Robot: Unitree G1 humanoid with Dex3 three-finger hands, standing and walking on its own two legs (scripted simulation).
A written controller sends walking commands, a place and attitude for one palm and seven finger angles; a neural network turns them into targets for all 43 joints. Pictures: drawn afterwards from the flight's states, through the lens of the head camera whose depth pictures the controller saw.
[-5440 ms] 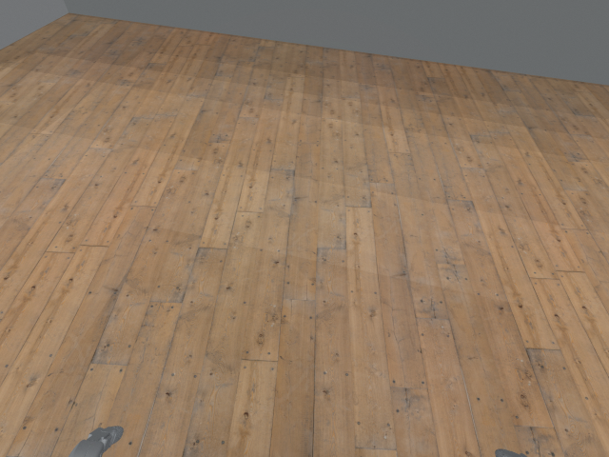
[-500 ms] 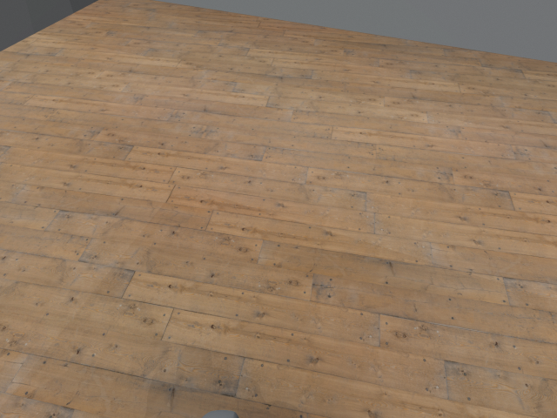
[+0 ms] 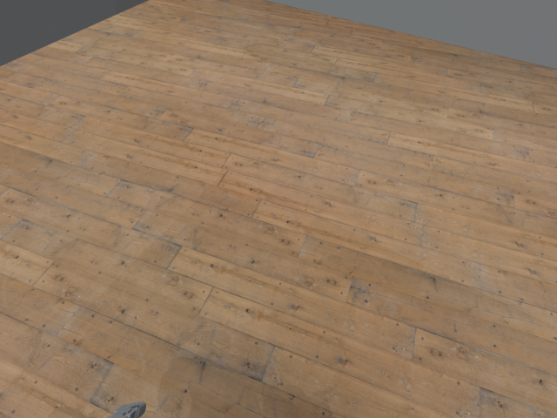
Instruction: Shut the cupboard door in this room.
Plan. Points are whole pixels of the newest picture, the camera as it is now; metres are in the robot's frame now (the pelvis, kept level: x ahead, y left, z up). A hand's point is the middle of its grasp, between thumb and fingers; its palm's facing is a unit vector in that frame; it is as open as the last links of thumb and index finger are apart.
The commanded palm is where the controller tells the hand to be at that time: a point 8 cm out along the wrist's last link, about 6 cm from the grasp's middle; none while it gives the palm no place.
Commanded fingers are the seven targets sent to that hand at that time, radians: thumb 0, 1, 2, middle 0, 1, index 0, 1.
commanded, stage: turn or walk to find it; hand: left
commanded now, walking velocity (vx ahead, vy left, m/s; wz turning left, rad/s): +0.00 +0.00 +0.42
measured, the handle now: out of the picture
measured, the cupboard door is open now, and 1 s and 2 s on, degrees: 77 77 77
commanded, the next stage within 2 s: none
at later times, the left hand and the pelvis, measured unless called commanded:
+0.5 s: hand out of the picture -0.05 +0.20 -0.18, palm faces +0.29 -0.93 -0.23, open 7.4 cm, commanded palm none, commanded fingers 0.00 0.90 0.90 -0.20 -0.30 -0.20 -0.30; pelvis -0.04 +0.00 -0.01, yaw +15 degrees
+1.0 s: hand out of the picture -0.04 +0.21 -0.15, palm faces +0.42 -0.86 -0.29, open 7.4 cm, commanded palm none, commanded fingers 0.00 0.90 0.90 -0.20 -0.30 -0.20 -0.30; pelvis -0.07 -0.02 -0.01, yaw +25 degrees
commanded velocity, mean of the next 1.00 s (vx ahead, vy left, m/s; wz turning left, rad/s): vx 0.00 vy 0.00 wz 0.42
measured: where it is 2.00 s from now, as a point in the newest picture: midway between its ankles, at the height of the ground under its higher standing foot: outside the picture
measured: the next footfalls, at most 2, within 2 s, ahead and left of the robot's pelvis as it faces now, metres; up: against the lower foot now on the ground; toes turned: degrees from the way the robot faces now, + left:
right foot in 0.06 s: +0.04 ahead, -0.12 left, +0.00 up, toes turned -2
left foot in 0.50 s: -0.05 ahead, +0.12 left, +0.00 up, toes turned +19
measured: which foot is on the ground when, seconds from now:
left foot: down 0.00-0.06, up 0.08-0.48, down 0.50-1.00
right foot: up 0.00-0.04, down 0.06-0.50, up 0.52-0.98, down 1.00-1.00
